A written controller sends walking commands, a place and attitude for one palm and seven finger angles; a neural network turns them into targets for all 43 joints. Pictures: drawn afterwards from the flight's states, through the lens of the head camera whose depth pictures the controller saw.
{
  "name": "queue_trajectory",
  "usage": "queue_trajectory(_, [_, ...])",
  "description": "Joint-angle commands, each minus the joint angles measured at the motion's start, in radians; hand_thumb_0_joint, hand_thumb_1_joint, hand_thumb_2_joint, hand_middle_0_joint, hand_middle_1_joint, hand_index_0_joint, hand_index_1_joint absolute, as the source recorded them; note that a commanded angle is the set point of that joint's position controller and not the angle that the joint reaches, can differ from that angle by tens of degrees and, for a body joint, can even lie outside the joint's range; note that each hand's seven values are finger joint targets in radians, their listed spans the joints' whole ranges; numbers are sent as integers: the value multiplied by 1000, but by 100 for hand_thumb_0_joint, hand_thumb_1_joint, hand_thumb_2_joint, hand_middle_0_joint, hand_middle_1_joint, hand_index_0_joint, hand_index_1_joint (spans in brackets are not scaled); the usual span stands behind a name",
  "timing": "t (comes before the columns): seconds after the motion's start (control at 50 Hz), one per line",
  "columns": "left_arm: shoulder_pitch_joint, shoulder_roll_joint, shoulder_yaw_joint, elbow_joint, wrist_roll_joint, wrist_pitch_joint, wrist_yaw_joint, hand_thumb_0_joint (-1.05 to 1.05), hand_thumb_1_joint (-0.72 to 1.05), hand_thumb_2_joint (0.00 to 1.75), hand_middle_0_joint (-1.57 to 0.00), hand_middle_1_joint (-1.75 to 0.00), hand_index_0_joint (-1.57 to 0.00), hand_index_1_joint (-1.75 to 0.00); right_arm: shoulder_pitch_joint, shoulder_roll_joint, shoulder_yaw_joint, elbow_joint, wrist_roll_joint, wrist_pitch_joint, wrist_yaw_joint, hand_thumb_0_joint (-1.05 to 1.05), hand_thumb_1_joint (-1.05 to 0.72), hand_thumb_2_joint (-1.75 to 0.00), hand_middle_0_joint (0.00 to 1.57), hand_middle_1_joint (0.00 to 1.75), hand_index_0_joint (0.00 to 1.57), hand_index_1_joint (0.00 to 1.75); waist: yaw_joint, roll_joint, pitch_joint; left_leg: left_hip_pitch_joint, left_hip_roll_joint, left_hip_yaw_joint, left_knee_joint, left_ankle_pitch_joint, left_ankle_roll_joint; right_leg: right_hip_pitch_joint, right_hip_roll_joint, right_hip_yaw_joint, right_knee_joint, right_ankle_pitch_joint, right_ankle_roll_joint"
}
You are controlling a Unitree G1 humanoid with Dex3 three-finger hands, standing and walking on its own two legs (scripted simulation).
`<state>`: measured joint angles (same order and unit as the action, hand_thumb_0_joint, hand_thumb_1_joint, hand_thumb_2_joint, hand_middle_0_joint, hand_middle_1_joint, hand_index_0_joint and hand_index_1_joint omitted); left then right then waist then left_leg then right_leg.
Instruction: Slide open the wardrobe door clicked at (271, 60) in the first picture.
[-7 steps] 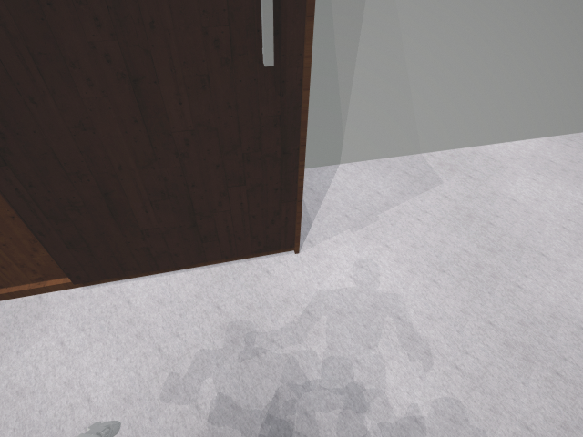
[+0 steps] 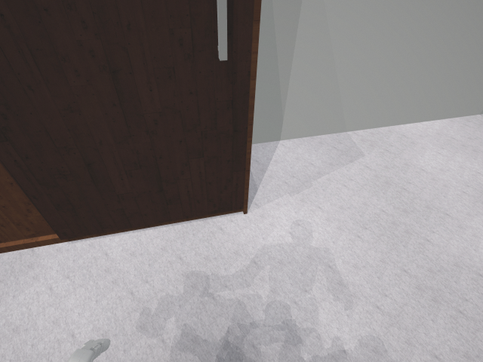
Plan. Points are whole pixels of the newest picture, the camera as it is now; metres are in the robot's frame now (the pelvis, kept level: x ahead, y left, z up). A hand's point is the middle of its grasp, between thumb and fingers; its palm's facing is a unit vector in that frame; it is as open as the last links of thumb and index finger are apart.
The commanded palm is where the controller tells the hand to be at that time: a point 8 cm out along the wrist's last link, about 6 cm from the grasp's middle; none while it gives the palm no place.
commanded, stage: stand and wait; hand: right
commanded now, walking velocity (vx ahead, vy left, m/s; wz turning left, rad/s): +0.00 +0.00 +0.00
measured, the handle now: out of the picture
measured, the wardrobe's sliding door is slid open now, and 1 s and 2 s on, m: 0.00 0.00 0.00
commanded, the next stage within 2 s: look at it before walking up in 0.68 s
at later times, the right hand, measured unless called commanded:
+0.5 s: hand out of the picture +0.05 -0.23 -0.15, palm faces -0.04 +0.94 -0.34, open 7.4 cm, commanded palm none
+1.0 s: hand out of the picture +0.07 -0.23 -0.15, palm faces -0.04 +0.94 -0.33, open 7.4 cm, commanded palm none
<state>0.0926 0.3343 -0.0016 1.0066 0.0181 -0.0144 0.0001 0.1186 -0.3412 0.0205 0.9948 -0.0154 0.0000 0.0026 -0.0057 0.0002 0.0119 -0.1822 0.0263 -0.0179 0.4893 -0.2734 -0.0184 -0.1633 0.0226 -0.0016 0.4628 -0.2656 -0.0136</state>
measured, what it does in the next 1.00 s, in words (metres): stands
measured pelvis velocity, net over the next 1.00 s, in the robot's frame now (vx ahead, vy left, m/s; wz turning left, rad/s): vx -0.01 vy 0.02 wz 0.00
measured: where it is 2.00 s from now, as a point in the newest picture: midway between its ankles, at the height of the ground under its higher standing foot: outside the picture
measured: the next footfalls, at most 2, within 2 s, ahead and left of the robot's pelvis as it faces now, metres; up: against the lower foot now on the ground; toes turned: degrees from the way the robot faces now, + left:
none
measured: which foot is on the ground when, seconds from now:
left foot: down 0.00-1.00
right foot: down 0.00-1.00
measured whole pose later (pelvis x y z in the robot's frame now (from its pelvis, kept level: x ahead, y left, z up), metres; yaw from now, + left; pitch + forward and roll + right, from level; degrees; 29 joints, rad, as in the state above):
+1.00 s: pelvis -0.01 +0.02 +0.01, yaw +0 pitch -2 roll +0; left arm 0.12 0.34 0.00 1.11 0.01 -0.02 0.00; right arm 0.12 -0.34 0.01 1.08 -0.02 -0.01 0.01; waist 0.00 0.00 0.03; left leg -0.16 0.00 -0.01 0.40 -0.21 0.00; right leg -0.14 -0.01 0.00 0.38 -0.20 0.01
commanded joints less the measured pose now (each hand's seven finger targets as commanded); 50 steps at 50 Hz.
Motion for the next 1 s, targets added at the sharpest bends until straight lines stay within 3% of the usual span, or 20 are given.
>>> queue_trajectory(0.0, [-47,205,50,-57,-2,-22,11,0,90,90,-20,-30,-20,-30,-45,-210,-56,-58,2,-24,-16,0,-90,-90,20,30,20,30,9,4,-61,14,86,-80,-84,196,53,6,-122,87,-97,193,-26])
queue_trajectory(0.36, [-28,204,45,10,-7,-21,11,0,90,90,-20,-30,-20,-30,-24,-208,-58,0,5,-31,-14,0,-90,-90,20,30,20,30,6,-1,-55,22,93,-100,-139,163,56,18,-131,89,-121,157,-15])
queue_trajectory(0.58, [-10,209,42,36,-7,-19,10,0,90,90,-20,-30,-20,-30,-28,-212,-58,18,4,-29,-12,0,-90,-90,20,30,20,30,7,11,-25,3,92,-115,-174,71,56,3,-130,97,-144,103,-11])
queue_trajectory(0.98, [-21,208,41,40,-9,-24,11,0,90,90,-20,-30,-20,-30,-29,-207,-58,17,4,-33,-15,0,-90,-90,20,30,20,30,5,6,-62,35,93,-99,-156,206,54,43,-140,92,-144,195,-10])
